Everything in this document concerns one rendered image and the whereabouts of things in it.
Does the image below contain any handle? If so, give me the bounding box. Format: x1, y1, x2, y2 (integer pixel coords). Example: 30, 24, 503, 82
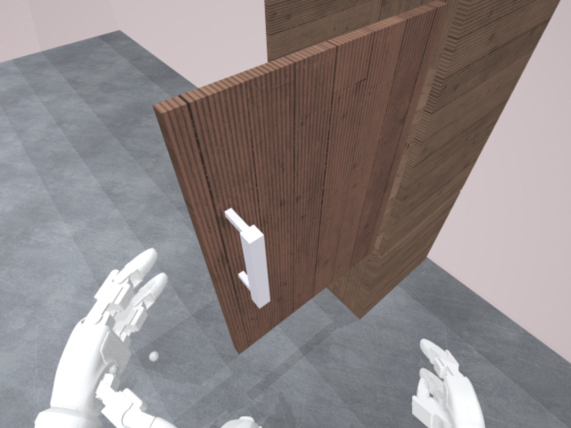
225, 208, 270, 309

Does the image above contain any robot left forearm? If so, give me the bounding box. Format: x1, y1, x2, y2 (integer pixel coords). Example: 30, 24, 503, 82
34, 408, 103, 428

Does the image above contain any cupboard door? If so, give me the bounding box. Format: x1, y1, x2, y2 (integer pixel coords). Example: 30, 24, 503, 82
153, 0, 448, 354

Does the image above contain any robot right hand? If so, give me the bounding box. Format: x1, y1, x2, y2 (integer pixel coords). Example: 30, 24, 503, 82
412, 339, 485, 428

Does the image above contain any robot left hand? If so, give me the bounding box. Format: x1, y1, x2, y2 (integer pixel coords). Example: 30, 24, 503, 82
50, 248, 177, 428

